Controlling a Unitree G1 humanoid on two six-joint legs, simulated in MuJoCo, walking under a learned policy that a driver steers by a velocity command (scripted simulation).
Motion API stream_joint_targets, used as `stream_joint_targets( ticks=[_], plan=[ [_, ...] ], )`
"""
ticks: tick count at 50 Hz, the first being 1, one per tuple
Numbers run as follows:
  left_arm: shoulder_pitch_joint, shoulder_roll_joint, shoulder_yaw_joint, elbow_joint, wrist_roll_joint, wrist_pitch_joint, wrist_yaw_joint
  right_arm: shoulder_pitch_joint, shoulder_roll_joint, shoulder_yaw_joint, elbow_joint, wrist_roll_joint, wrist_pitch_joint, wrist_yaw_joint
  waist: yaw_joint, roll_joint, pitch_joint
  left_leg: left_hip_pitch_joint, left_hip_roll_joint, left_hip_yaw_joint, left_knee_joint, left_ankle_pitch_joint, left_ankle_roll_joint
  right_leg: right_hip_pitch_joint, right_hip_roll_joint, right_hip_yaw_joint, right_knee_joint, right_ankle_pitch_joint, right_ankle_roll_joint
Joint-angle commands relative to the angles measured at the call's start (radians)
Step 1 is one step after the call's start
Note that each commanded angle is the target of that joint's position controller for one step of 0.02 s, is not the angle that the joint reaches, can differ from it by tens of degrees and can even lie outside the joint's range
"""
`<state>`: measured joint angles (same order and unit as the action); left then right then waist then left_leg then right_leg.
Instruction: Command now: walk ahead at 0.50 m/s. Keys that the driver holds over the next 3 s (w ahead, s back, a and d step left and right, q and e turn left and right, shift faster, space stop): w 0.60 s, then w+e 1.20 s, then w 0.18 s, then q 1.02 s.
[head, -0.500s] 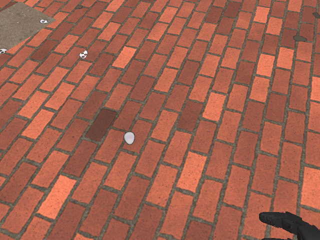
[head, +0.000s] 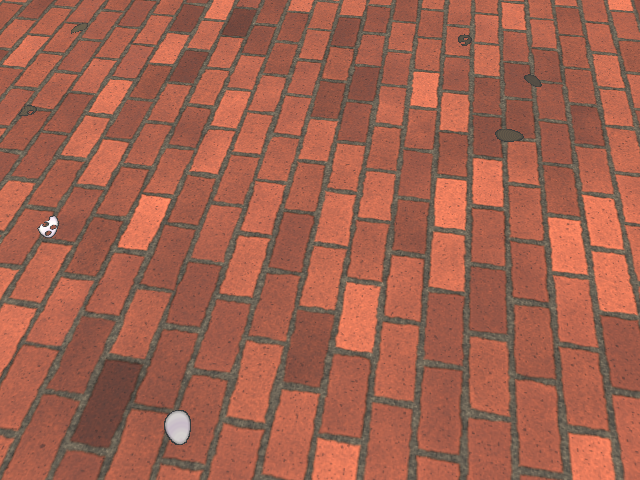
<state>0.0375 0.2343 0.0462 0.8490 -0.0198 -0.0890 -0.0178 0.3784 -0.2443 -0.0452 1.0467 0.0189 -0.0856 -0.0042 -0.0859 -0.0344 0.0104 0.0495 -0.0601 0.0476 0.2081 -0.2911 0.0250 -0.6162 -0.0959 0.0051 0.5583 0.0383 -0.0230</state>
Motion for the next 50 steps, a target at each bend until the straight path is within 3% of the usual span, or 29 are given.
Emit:
stream_joint_targets(
  ticks=[1,2,3,4,5,6,7,8,9,11,12,14,17,21,26,29,30,31,32,33,34,35,36,37,38,40,43,46,50],
  plan=[
    [-0.068,0.095,0.019,-0.085,-0.004,-0.022,-0.016,0.025,-0.177,-0.038,-0.021,0.004,0.011,-0.008,0.046,0.095,0.058,0.018,0.326,-0.139,0.026,0.411,0.149,0.021,0.022,-0.009,-0.050,-0.089,-0.035],
    [0.000,0.120,0.031,-0.071,-0.004,-0.024,-0.017,0.002,-0.184,-0.040,-0.028,0.002,0.017,-0.008,0.091,0.110,0.015,0.020,0.312,-0.120,0.109,0.576,0.134,0.130,0.053,-0.036,-0.065,-0.114,-0.054],
    [0.154,0.161,0.055,-0.024,-0.002,-0.024,-0.012,-0.014,-0.167,-0.034,-0.035,-0.003,0.023,-0.007,0.166,0.101,-0.078,-0.017,0.261,-0.080,0.289,0.711,0.110,0.336,0.086,-0.062,-0.077,-0.105,-0.083],
    [0.353,0.235,0.079,0.022,0.008,-0.023,-0.004,-0.012,-0.131,-0.016,-0.060,-0.018,0.023,-0.006,0.234,0.029,-0.231,-0.200,0.201,-0.031,0.582,0.553,0.074,0.651,-0.045,0.083,-0.044,-0.092,-0.145],
    [0.450,0.325,0.100,0.055,0.016,-0.016,-0.008,0.115,0.006,0.024,-0.066,-0.018,0.002,0.006,0.182,-0.240,-0.375,-0.618,0.012,-0.010,0.967,-0.003,0.002,1.023,-0.285,0.566,-0.145,-0.289,-0.311],
    [0.442,0.221,0.070,0.049,0.014,-0.016,-0.010,0.074,-0.072,0.008,-0.052,0.002,-0.025,0.011,0.202,-0.192,-0.395,-0.739,0.024,-0.160,1.105,-0.264,0.017,1.030,-0.299,0.726,-0.258,-0.367,-0.303],
    [0.343,0.176,0.053,0.031,0.011,-0.019,-0.007,-0.022,-0.146,-0.012,-0.083,0.028,-0.042,0.015,0.185,-0.140,-0.237,-0.816,0.081,-0.158,1.144,-0.203,0.039,0.901,-0.269,0.573,-0.266,-0.336,-0.250],
    [0.252,0.148,0.042,0.006,0.015,-0.019,-0.006,-0.083,-0.146,-0.012,-0.097,0.030,-0.047,0.009,0.157,-0.056,-0.153,-0.791,0.137,-0.131,1.109,-0.110,0.043,0.751,-0.232,0.438,-0.287,-0.234,-0.226],
    [0.197,0.121,0.034,0.001,0.022,-0.021,-0.010,-0.113,-0.136,-0.017,-0.100,0.015,-0.042,0.003,0.129,-0.011,-0.085,-0.752,0.170,-0.118,1.040,-0.048,0.038,0.617,-0.194,0.342,-0.321,-0.145,-0.213],
    [0.176,0.091,0.025,0.010,0.031,-0.027,-0.016,-0.082,-0.096,-0.021,-0.092,0.002,-0.014,0.000,0.079,-0.035,-0.055,-0.645,0.206,-0.122,0.955,0.015,0.033,0.494,-0.145,0.243,-0.380,-0.084,-0.197],
    [0.190,0.099,0.026,0.020,0.027,-0.030,-0.015,-0.070,-0.075,-0.019,-0.088,0.001,-0.002,-0.002,0.069,-0.034,-0.046,-0.634,0.209,-0.114,0.927,0.025,0.026,0.468,-0.138,0.212,-0.400,-0.056,-0.207],
    [0.222,0.128,0.034,0.038,0.025,-0.032,-0.006,-0.113,-0.071,-0.021,-0.105,-0.004,0.010,-0.005,0.065,-0.022,-0.012,-0.682,0.215,-0.106,0.849,0.085,0.009,0.453,-0.135,0.167,-0.430,-0.009,-0.217],
    [0.269,0.141,0.037,0.058,0.022,-0.023,0.011,-0.228,-0.071,-0.024,-0.145,-0.014,0.009,-0.002,0.089,-0.014,0.020,-0.755,0.213,-0.100,0.667,0.241,-0.012,0.484,-0.122,0.118,-0.453,-0.004,-0.204],
    [0.327,0.153,0.038,0.083,0.012,-0.017,0.023,-0.366,-0.052,-0.015,-0.182,-0.008,0.000,0.010,0.129,-0.021,0.050,-0.703,0.169,-0.057,0.443,0.399,-0.015,0.497,-0.092,0.049,-0.465,-0.032,-0.174],
    [0.395,0.161,0.047,0.130,0.003,0.003,0.029,-0.477,-0.063,-0.010,-0.230,0.002,-0.011,0.034,0.151,-0.025,0.087,-0.732,0.150,-0.062,0.328,0.339,0.015,0.653,-0.155,0.052,-0.406,-0.004,-0.163],
    [0.367,0.181,0.057,0.131,0.001,0.018,0.035,-0.420,-0.102,-0.024,-0.228,0.004,-0.020,0.045,0.100,-0.050,0.043,-0.611,0.113,-0.033,0.295,0.231,0.052,0.710,-0.176,0.051,-0.304,0.202,-0.137],
    [0.345,0.183,0.056,0.126,0.001,0.023,0.035,-0.328,-0.128,-0.040,-0.203,0.002,-0.022,0.043,0.046,-0.058,-0.014,-0.472,0.077,0.000,0.280,0.220,0.072,0.699,-0.150,0.025,-0.195,0.369,-0.120],
    [0.344,0.153,0.045,0.119,0.005,0.028,0.034,-0.157,-0.176,-0.067,-0.150,-0.002,-0.022,0.036,-0.025,-0.038,-0.116,-0.220,0.073,-0.006,0.286,0.237,0.102,0.606,-0.093,-0.002,0.007,0.402,-0.092],
    [0.361,0.116,0.025,0.093,0.025,0.027,0.033,0.029,-0.259,-0.089,-0.118,-0.016,-0.021,0.024,-0.073,0.099,-0.273,0.099,0.286,-0.254,0.303,0.230,0.169,0.372,-0.016,-0.044,0.345,0.071,-0.054],
    [0.485,-0.020,-0.010,0.098,0.011,0.006,0.023,0.063,-0.291,-0.092,-0.100,-0.017,-0.017,0.032,0.000,0.352,-0.389,0.369,0.480,-0.713,0.157,0.024,0.309,0.006,0.160,0.019,0.650,-0.608,-0.005],
    [0.405,0.104,0.018,0.104,-0.018,-0.014,0.023,0.029,-0.191,-0.065,-0.111,-0.009,-0.021,0.031,-0.035,0.225,-0.317,0.303,0.448,-0.705,0.102,-0.068,0.261,-0.092,0.110,0.146,0.761,-0.620,-0.023],
    [0.317,0.151,0.033,0.074,-0.037,-0.024,0.024,-0.055,-0.149,-0.052,-0.126,-0.008,-0.026,0.026,-0.020,0.185,-0.185,0.170,0.425,-0.543,0.085,-0.020,0.210,-0.142,0.062,0.129,0.765,-0.524,-0.039],
    [0.278,0.146,0.036,0.068,-0.033,-0.022,0.033,-0.136,-0.122,-0.042,-0.141,-0.014,-0.030,0.026,0.016,0.103,-0.121,0.027,0.393,-0.429,0.054,0.069,0.183,-0.094,0.008,0.108,0.721,-0.427,-0.038],
    [0.264,0.134,0.044,0.068,-0.020,-0.014,0.039,-0.182,-0.092,-0.036,-0.142,-0.020,-0.035,0.027,0.042,0.095,-0.067,-0.081,0.361,-0.337,0.016,0.123,0.166,-0.053,-0.021,0.105,0.667,-0.367,-0.034],
    [0.290,0.114,0.047,0.074,-0.018,0.001,0.039,-0.199,-0.074,-0.030,-0.136,-0.032,-0.038,0.027,0.073,0.122,-0.054,-0.149,0.337,-0.269,-0.014,0.155,0.152,0.011,-0.046,0.114,0.639,-0.327,-0.035],
    [0.313,0.068,0.045,0.078,-0.021,0.027,0.035,-0.191,-0.076,-0.033,-0.119,-0.036,-0.042,0.024,0.094,0.124,-0.028,-0.205,0.319,-0.177,-0.057,0.217,0.156,0.035,-0.057,0.109,0.607,-0.297,-0.033],
    [0.244,0.068,0.051,0.045,-0.013,0.044,0.035,-0.168,-0.110,-0.044,-0.105,-0.038,-0.044,0.006,0.093,0.090,0.019,-0.204,0.316,-0.078,-0.089,0.302,0.159,-0.061,-0.057,0.122,0.522,-0.181,-0.017],
    [0.175,0.063,0.050,0.016,-0.006,0.038,0.022,-0.151,-0.123,-0.045,-0.102,-0.039,-0.037,-0.009,0.081,0.080,0.037,-0.168,0.299,0.011,-0.096,0.358,0.141,-0.099,-0.042,0.108,0.368,-0.037,-0.007],
    [0.032,0.038,0.033,-0.042,0.001,0.034,-0.003,-0.096,-0.143,-0.048,-0.093,-0.028,-0.024,-0.022,0.032,0.061,0.077,-0.104,0.304,0.099,-0.100,0.395,0.122,-0.094,-0.027,0.014,0.184,0.049,-0.015]
  ],
)
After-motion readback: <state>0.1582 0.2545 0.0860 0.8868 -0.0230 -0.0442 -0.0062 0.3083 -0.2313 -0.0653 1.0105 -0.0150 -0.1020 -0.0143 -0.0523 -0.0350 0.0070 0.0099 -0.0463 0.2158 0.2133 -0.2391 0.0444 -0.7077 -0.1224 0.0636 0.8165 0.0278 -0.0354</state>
